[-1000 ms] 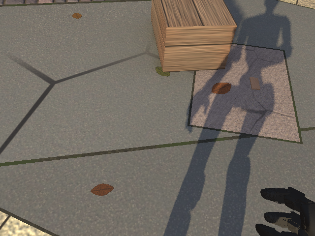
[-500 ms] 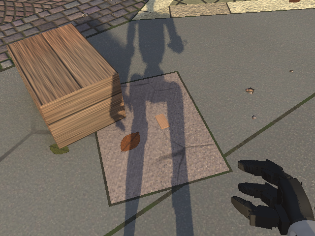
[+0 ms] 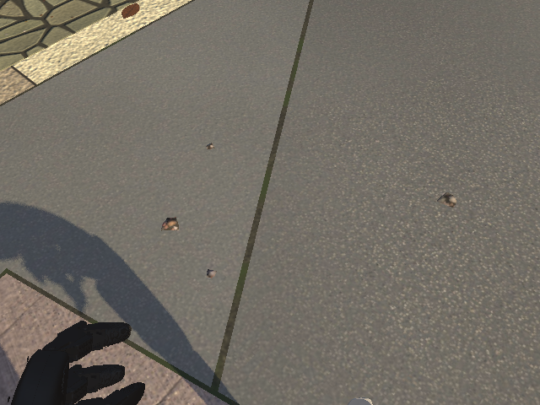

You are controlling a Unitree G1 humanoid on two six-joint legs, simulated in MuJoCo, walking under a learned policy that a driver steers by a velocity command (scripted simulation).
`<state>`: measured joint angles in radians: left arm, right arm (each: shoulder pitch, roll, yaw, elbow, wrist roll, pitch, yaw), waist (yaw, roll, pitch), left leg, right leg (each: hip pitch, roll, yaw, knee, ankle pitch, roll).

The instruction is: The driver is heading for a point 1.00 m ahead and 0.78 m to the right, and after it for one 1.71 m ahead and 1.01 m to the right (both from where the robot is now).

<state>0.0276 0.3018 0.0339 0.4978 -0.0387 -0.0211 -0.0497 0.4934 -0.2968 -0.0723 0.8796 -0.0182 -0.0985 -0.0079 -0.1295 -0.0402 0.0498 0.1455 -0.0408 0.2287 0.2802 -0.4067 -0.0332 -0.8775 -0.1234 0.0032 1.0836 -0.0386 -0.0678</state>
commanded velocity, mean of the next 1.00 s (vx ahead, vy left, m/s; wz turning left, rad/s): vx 1.00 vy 0.00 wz -0.95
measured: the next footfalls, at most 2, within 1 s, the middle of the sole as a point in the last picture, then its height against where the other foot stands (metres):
right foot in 0.14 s outside the picture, level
left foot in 0.54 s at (259, 290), level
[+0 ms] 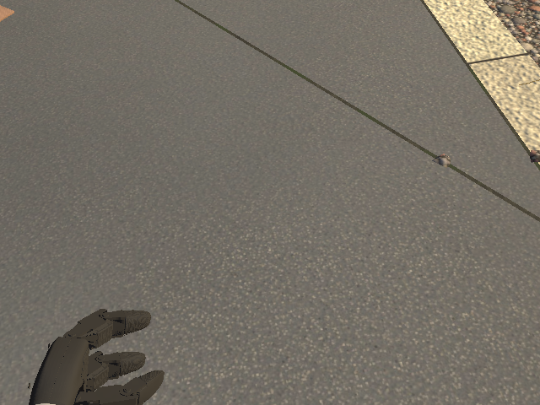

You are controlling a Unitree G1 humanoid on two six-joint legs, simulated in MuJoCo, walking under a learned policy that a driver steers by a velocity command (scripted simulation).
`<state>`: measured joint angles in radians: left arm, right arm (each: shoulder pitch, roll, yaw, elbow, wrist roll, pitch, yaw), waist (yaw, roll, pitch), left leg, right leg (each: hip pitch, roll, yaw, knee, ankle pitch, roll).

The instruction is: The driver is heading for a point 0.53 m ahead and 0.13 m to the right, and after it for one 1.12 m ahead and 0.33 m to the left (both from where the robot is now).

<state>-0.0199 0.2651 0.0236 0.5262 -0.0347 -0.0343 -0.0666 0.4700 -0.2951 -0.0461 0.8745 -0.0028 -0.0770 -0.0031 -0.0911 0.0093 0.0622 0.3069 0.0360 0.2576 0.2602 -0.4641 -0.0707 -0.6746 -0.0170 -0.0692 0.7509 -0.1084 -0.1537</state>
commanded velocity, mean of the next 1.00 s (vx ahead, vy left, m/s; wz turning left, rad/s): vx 1.00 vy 0.00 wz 0.31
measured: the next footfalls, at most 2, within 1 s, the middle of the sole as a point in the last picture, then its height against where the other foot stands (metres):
right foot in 0.02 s outside the picture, level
left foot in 0.50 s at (251, 296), level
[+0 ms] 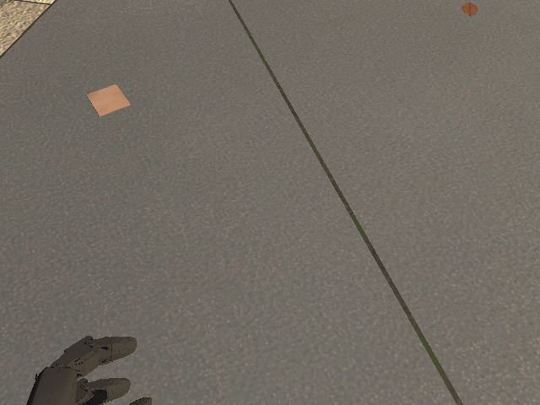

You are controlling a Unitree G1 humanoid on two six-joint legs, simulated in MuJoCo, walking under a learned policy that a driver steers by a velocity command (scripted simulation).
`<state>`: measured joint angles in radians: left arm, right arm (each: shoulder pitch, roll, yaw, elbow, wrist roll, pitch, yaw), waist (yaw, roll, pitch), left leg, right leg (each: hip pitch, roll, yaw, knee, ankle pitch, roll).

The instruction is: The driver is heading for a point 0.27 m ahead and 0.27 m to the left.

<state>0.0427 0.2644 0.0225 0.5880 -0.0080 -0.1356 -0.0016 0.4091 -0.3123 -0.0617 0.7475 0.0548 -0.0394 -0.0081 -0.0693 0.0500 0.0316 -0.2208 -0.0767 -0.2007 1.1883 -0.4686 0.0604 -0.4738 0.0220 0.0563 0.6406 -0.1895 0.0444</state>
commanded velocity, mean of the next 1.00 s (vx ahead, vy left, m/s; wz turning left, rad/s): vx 0.64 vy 0.00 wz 0.62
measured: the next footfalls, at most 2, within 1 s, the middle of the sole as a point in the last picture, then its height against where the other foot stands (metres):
left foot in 0.40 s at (217, 395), level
right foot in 0.78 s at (211, 262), level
